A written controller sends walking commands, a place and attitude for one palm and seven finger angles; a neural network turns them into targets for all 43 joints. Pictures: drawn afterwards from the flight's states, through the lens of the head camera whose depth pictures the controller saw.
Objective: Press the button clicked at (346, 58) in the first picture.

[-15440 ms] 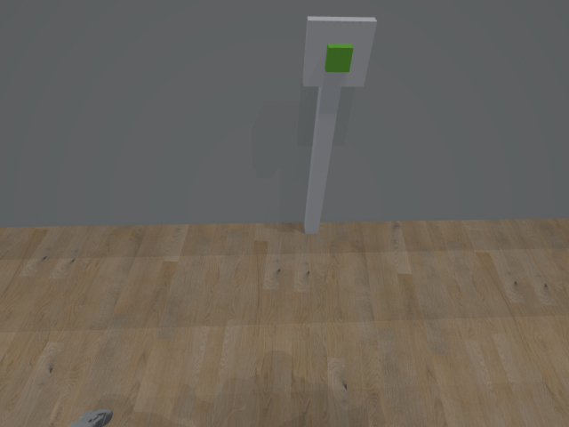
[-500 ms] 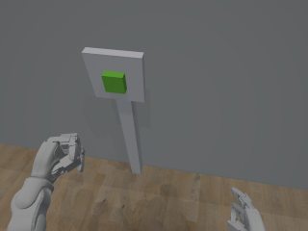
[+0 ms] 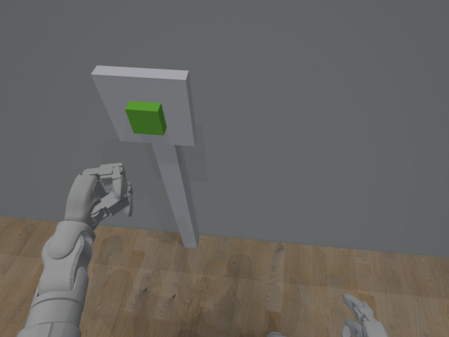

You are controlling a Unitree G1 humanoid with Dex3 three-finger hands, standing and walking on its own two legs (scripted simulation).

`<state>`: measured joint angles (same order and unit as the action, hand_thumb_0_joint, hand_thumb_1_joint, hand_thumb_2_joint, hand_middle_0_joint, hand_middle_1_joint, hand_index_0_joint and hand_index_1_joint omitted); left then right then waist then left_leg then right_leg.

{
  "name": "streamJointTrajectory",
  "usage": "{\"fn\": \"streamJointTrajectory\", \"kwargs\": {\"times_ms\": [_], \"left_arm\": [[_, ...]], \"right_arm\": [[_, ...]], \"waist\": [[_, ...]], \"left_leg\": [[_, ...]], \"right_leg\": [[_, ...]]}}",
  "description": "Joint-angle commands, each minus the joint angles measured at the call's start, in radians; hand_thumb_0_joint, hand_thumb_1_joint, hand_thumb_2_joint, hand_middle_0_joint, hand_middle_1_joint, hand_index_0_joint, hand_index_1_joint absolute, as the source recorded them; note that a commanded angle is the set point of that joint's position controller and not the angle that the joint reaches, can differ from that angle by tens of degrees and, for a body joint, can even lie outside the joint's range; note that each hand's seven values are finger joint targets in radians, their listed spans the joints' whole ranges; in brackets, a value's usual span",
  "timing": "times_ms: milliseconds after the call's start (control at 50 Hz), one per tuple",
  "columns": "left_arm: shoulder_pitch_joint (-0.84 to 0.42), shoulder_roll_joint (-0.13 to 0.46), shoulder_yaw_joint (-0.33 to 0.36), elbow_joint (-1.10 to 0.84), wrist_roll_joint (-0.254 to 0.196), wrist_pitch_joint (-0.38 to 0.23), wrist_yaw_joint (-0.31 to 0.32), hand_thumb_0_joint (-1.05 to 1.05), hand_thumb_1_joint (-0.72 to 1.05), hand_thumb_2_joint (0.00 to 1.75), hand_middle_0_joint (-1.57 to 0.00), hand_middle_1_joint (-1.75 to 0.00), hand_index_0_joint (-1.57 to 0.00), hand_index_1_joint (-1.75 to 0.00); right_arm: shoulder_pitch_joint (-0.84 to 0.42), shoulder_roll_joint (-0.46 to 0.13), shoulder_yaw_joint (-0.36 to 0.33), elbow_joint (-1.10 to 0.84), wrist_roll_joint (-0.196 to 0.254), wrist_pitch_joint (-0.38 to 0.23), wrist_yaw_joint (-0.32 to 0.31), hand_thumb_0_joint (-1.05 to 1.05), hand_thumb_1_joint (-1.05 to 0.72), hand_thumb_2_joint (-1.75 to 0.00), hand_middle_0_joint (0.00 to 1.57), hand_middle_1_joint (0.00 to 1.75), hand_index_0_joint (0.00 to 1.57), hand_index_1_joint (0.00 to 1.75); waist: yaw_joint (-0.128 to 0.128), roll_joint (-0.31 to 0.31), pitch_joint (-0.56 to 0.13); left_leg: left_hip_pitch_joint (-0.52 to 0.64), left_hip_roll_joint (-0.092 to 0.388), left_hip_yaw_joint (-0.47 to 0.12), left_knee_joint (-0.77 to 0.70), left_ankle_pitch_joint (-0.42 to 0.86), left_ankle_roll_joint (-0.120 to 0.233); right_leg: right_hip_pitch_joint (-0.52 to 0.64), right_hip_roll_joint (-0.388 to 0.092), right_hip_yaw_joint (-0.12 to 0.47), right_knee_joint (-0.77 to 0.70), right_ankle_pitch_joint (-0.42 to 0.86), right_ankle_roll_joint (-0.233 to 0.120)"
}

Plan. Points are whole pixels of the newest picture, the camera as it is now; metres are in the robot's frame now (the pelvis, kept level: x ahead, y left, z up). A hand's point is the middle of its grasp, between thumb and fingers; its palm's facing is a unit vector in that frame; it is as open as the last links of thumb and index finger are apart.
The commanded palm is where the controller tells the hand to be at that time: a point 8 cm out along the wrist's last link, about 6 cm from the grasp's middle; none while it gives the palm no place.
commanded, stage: aim a knuckle at the button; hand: left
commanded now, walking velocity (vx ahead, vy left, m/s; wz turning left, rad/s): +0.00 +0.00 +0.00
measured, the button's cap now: (147, 117) +0.52 +0.18 +0.09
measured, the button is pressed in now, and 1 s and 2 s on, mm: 0 0 2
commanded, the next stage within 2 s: press the button with the knuckle in 1.20 s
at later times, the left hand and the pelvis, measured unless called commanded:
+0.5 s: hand (150, 161) +0.42 +0.16 +0.06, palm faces -0.08 -1.00 -0.03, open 3.1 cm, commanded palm +0.40 +0.22 +0.06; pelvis +0.00 +0.00 -0.01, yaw -1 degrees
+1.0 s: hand (145, 162) +0.42 +0.17 +0.06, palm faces -0.07 -1.00 -0.02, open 3.1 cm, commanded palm +0.40 +0.23 +0.06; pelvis +0.00 +0.01 -0.01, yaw -2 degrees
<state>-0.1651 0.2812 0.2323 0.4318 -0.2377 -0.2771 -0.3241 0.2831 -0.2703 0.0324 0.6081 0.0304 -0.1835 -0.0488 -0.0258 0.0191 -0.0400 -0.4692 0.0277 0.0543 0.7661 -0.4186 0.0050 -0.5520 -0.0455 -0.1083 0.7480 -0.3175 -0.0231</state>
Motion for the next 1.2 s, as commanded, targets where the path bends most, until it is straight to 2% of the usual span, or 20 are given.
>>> {"fn": "streamJointTrajectory", "kwargs": {"times_ms": [0, 40, 100, 160, 220, 240, 280, 360, 440, 480, 540, 580, 640, 760, 800, 860, 920, 980, 1080, 1180], "left_arm": [[-0.357, 0.189, 0.062, -0.145, -0.009, -0.082, 0.015, 0.0, 0.9, 0.9, -1.3, -1.5, -1.3, -1.5], [-0.405, 0.22, 0.081, -0.096, -0.002, -0.088, 0.02, 0.0, 0.9, 0.9, -1.3, -1.5, -1.3, -1.5], [-0.48, 0.195, 0.06, -0.045, 0.006, -0.1, 0.024, 0.0, 0.9, 0.9, -1.3, -1.5, -1.3, -1.5], [-0.541, 0.216, 0.074, 0.027, 0.012, -0.111, 0.026, 0.0, 0.9, 0.9, -1.3, -1.5, -1.3, -1.5], [-0.598, 0.211, 0.062, 0.077, 0.025, -0.121, 0.025, 0.0, 0.9, 0.9, -1.3, -1.5, -1.3, -1.5], [-0.609, 0.225, 0.073, 0.11, 0.024, -0.122, 0.026, 0.0, 0.9, 0.9, -1.3, -1.5, -1.3, -1.5], [-0.677, 0.214, 0.056, 0.134, 0.031, -0.133, 0.027, 0.0, 0.9, 0.9, -1.3, -1.5, -1.3, -1.5], [-0.712, 0.227, 0.069, 0.178, 0.045, -0.152, 0.039, 0.0, 0.9, 0.9, -1.3, -1.5, -1.3, -1.5], [-0.822, 0.251, 0.083, 0.267, 0.058, -0.167, 0.056, 0.0, 0.9, 0.9, -1.3, -1.5, -1.3, -1.5], [-0.858, 0.288, 0.11, 0.278, 0.071, -0.181, 0.062, 0.0, 0.9, 0.9, -1.3, -1.5, -1.3, -1.5], [-0.79, 0.294, 0.126, 0.308, 0.071, -0.189, 0.057, 0.0, 0.9, 0.9, -1.3, -1.5, -1.3, -1.5], [-0.755, 0.284, 0.125, 0.294, 0.068, -0.191, 0.051, 0.0, 0.9, 0.9, -1.3, -1.5, -1.3, -1.5], [-0.748, 0.268, 0.112, 0.301, 0.06, -0.184, 0.047, 0.0, 0.9, 0.9, -1.3, -1.5, -1.3, -1.5], [-0.769, 0.303, 0.135, 0.218, 0.056, -0.2, 0.057, 0.0, 0.9, 0.9, -1.3, -1.5, -1.3, -1.5], [-0.791, 0.268, 0.099, 0.198, 0.057, -0.204, 0.054, 0.0, 0.9, 0.9, -1.3, -1.5, -1.3, -1.5], [-0.745, 0.279, 0.12, 0.203, 0.049, -0.2, 0.057, 0.0, 0.9, 0.9, -1.3, -1.5, -1.3, -1.5], [-0.734, 0.255, 0.098, 0.244, 0.046, -0.182, 0.049, 0.0, 0.9, 0.9, -1.3, -1.5, -1.3, -1.5], [-0.752, 0.242, 0.085, 0.254, 0.046, -0.177, 0.046, 0.0, 0.9, 0.9, -1.3, -1.5, -1.3, -1.5], [-0.74, 0.188, 0.04, 0.173, 0.044, -0.192, 0.049, 0.0, 0.9, 0.9, -1.3, -1.5, -1.3, -1.5], [-0.769, 0.148, 0.005, 0.21, 0.058, -0.173, 0.078, 0.0, 0.9, 0.9, -1.3, -1.5, -1.3, -1.5]], "right_arm": [[-0.01, -0.132, -0.048, -0.12, 0.006, -0.034, -0.009, 0.0, -0.9, -0.9, 0.2, 0.3, 0.2, 0.3], [0.0, -0.136, -0.046, -0.11, 0.002, -0.021, -0.008, 0.0, -0.9, -0.9, 0.2, 0.3, 0.2, 0.3], [0.005, -0.13, -0.046, -0.108, 0.004, -0.005, -0.006, 0.0, -0.9, -0.9, 0.2, 0.3, 0.2, 0.3], [0.028, -0.137, -0.051, -0.098, 0.0, 0.011, -0.003, 0.0, -0.9, -0.9, 0.2, 0.3, 0.2, 0.3], [0.041, -0.134, -0.048, -0.094, 0.0, 0.028, 0.001, 0.0, -0.9, -0.9, 0.2, 0.3, 0.2, 0.3], [0.049, -0.139, -0.049, -0.093, -0.002, 0.035, 0.003, 0.0, -0.9, -0.9, 0.2, 0.3, 0.2, 0.3], [0.057, -0.138, -0.05, -0.086, 0.0, 0.046, 0.006, 0.0, -0.9, -0.9, 0.2, 0.3, 0.2, 0.3], [0.086, -0.14, -0.057, -0.083, -0.007, 0.066, 0.013, 0.0, -0.9, -0.9, 0.2, 0.3, 0.2, 0.3], [0.113, -0.147, -0.06, -0.061, -0.01, 0.087, 0.016, 0.0, -0.9, -0.9, 0.2, 0.3, 0.2, 0.3], [0.123, -0.147, -0.06, -0.06, -0.015, 0.095, 0.018, 0.0, -0.9, -0.9, 0.2, 0.3, 0.2, 0.3], [0.133, -0.148, -0.061, -0.075, -0.017, 0.109, 0.023, 0.0, -0.9, -0.9, 0.2, 0.3, 0.2, 0.3], [0.132, -0.146, -0.063, -0.087, -0.015, 0.118, 0.028, 0.0, -0.9, -0.9, 0.2, 0.3, 0.2, 0.3], [0.133, -0.149, -0.064, -0.094, -0.011, 0.131, 0.027, 0.0, -0.9, -0.9, 0.2, 0.3, 0.2, 0.3], [0.133, -0.147, -0.069, -0.092, -0.011, 0.14, 0.024, 0.0, -0.9, -0.9, 0.2, 0.3, 0.2, 0.3], [0.124, -0.139, -0.064, -0.09, -0.01, 0.138, 0.023, 0.0, -0.9, -0.9, 0.2, 0.3, 0.2, 0.3], [0.126, -0.145, -0.07, -0.087, -0.01, 0.137, 0.022, 0.0, -0.9, -0.9, 0.2, 0.3, 0.2, 0.3], [0.116, -0.145, -0.064, -0.084, -0.006, 0.137, 0.021, 0.0, -0.9, -0.9, 0.2, 0.3, 0.2, 0.3], [0.11, -0.145, -0.062, -0.089, -0.006, 0.139, 0.021, 0.0, -0.9, -0.9, 0.2, 0.3, 0.2, 0.3], [0.101, -0.135, -0.065, -0.102, -0.008, 0.135, 0.026, 0.0, -0.9, -0.9, 0.2, 0.3, 0.2, 0.3], [0.094, -0.138, -0.062, -0.093, -0.008, 0.137, 0.032, 0.0, -0.9, -0.9, 0.2, 0.3, 0.2, 0.3]], "waist": [[-0.012, -0.014, -0.279], [-0.015, -0.013, -0.273], [-0.019, 0.021, -0.297], [-0.029, -0.033, -0.314], [-0.032, 0.015, -0.33], [-0.037, -0.034, -0.326], [-0.047, 0.013, -0.33], [-0.044, 0.017, -0.392], [-0.066, -0.021, -0.37], [-0.06, 0.039, -0.418], [-0.046, -0.004, -0.44], [-0.037, 0.027, -0.452], [-0.052, -0.019, -0.408], [-0.052, 0.011, -0.433], [-0.06, 0.06, -0.42], [-0.053, 0.021, -0.438], [-0.059, -0.01, -0.377], [-0.063, -0.003, -0.366], [-0.057, 0.044, -0.429], [-0.069, 0.029, -0.369]], "left_leg": [[-0.012, -0.032, -0.045, -0.114, 0.255, 0.005], [-0.027, -0.032, -0.045, -0.106, 0.252, 0.005], [-0.025, -0.033, -0.041, -0.102, 0.243, 0.003], [-0.044, -0.031, -0.043, -0.09, 0.245, 0.006], [-0.047, -0.034, -0.04, -0.083, 0.266, 0.004], [-0.065, -0.03, -0.044, -0.078, 0.259, 0.007], [-0.062, -0.032, -0.039, -0.074, 0.254, 0.006], [-0.062, -0.031, -0.04, -0.058, 0.3, 0.005], [-0.098, -0.029, -0.041, -0.044, 0.266, 0.01], [-0.093, -0.033, -0.039, -0.038, 0.278, 0.008], [-0.111, -0.03, -0.039, -0.036, 0.305, 0.011], [-0.101, -0.029, -0.031, -0.038, 0.319, 0.009], [-0.128, -0.025, -0.031, -0.043, 0.285, 0.013], [-0.104, -0.024, -0.028, -0.049, 0.279, 0.014], [-0.075, -0.023, -0.034, -0.051, 0.279, 0.011], [-0.065, -0.021, -0.036, -0.05, 0.296, 0.012], [-0.092, -0.02, -0.038, -0.059, 0.27, 0.01], [-0.091, -0.023, -0.038, -0.055, 0.25, 0.011], [-0.008, -0.015, -0.055, -0.041, 0.376, 0.002], [-0.03, -0.017, -0.062, -0.047, 0.309, -0.002]], "right_leg": [[0.235, 0.025, 0.086, -0.074, 0.24, 0.006], [0.233, 0.026, 0.091, -0.07, 0.239, 0.003], [0.219, 0.025, 0.093, -0.064, 0.236, 0.003], [0.223, 0.028, 0.095, -0.057, 0.247, 0.006], [0.215, 0.027, 0.096, -0.043, 0.279, 0.002], [0.214, 0.031, 0.095, -0.041, 0.27, 0.003], [0.188, 0.03, 0.097, -0.038, 0.269, 0.004], [0.196, 0.034, 0.096, -0.015, 0.311, 0.002], [0.152, 0.039, 0.096, -0.011, 0.281, 0.004], [0.162, 0.037, 0.103, 0.0, 0.293, 0.002], [0.192, 0.041, 0.1, 0.01, 0.324, -0.001], [0.194, 0.041, 0.102, 0.008, 0.335, -0.001], [0.176, 0.046, 0.1, -0.002, 0.306, 0.001], [0.194, 0.046, 0.106, -0.012, 0.306, 0.003], [0.161, 0.047, 0.099, -0.012, 0.291, -0.001], [0.179, 0.048, 0.097, -0.014, 0.303, 0.0], [0.16, 0.047, 0.089, -0.02, 0.284, 0.0], [0.141, 0.045, 0.09, -0.021, 0.262, 0.001], [0.127, 0.048, 0.078, 0.002, 0.32, -0.003], [0.074, 0.047, 0.067, -0.003, 0.253, -0.002]]}}
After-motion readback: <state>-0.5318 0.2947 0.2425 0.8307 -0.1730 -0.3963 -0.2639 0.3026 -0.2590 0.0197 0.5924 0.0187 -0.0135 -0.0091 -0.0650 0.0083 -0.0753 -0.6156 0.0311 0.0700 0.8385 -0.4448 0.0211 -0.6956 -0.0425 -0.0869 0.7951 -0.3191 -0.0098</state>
